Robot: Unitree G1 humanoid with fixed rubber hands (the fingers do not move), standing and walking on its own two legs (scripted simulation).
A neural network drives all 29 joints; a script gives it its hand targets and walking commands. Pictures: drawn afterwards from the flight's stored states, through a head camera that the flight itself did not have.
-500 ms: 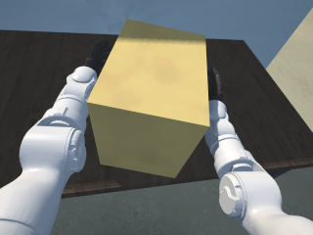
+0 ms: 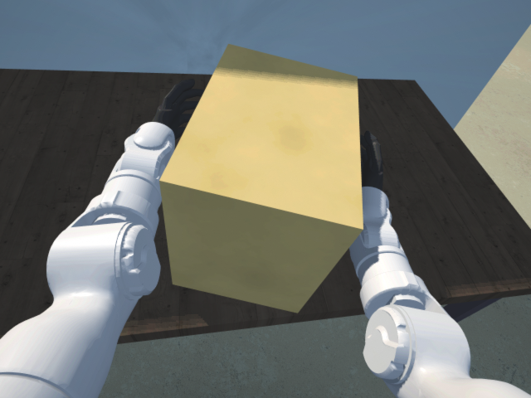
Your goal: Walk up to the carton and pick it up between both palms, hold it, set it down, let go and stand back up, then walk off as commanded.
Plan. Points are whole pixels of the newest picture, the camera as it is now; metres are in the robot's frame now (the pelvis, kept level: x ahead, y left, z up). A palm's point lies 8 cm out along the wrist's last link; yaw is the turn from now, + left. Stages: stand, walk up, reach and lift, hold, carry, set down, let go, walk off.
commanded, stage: reach and lift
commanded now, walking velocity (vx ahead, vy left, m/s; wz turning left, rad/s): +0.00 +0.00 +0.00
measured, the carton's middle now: (263, 181) +0.43 -0.04 +0.06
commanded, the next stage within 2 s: none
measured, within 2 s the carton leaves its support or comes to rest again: neither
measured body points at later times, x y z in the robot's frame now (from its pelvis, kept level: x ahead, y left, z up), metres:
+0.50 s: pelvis -0.01 +0.00 +0.00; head +0.00 +0.03 +0.45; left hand +0.46 +0.10 +0.15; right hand +0.37 -0.20 +0.11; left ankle +0.03 +0.11 -0.74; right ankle -0.03 -0.18 -0.74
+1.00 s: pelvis -0.02 +0.00 +0.00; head -0.03 +0.03 +0.45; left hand +0.43 +0.12 +0.18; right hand +0.37 -0.19 +0.15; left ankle +0.03 +0.11 -0.74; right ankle -0.03 -0.18 -0.74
